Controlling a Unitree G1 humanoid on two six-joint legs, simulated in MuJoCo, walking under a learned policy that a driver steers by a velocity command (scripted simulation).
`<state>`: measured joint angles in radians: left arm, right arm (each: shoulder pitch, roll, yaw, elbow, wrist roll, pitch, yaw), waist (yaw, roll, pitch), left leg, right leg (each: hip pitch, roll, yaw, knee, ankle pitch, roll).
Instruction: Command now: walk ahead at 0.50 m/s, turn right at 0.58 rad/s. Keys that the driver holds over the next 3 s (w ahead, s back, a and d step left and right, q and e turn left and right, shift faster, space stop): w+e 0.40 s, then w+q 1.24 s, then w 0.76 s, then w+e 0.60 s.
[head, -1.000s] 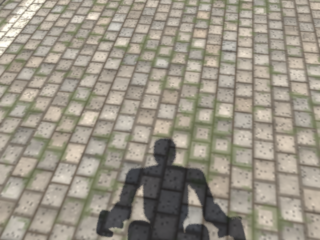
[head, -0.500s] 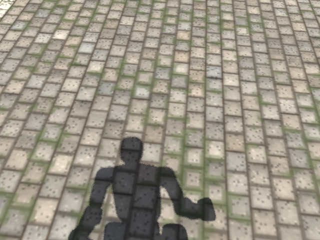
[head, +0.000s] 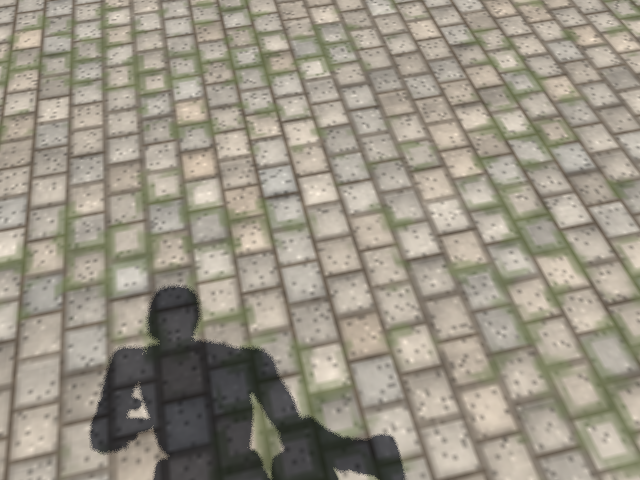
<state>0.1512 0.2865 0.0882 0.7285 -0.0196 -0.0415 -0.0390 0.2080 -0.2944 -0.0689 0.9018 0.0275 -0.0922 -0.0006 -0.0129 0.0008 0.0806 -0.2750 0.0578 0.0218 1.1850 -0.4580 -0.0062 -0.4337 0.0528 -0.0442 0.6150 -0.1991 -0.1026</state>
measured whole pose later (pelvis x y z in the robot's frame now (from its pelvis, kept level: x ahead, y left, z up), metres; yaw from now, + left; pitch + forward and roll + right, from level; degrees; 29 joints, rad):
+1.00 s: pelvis +0.53 -0.06 +0.02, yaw -4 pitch +1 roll -1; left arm 0.21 0.25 0.05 0.71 0.01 -0.09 -0.01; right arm 0.31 -0.31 -0.07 0.80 0.03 -0.04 0.00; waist -0.01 0.05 0.00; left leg -0.50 0.04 -0.05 1.12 -0.35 0.01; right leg -0.24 0.00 -0.05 0.42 -0.20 -0.02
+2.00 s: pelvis +1.08 +0.04 +0.02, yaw +25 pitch +1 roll -1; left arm 0.26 0.27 0.05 0.76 0.01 -0.10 -0.03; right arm 0.29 -0.29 -0.05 0.73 0.01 -0.05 0.00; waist 0.01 0.04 0.02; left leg -0.47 0.01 -0.06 1.13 -0.35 0.02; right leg -0.27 0.05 -0.02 0.42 -0.17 -0.05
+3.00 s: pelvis +1.58 +0.27 +0.01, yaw +9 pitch +2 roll +0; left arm 0.19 0.30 0.07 0.69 -0.02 -0.05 -0.03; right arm 0.25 -0.29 -0.04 0.80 0.01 -0.10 0.00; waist 0.00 0.00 0.05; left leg -0.36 0.04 -0.02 1.20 -0.41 0.00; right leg -0.39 0.08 0.00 0.53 -0.17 -0.09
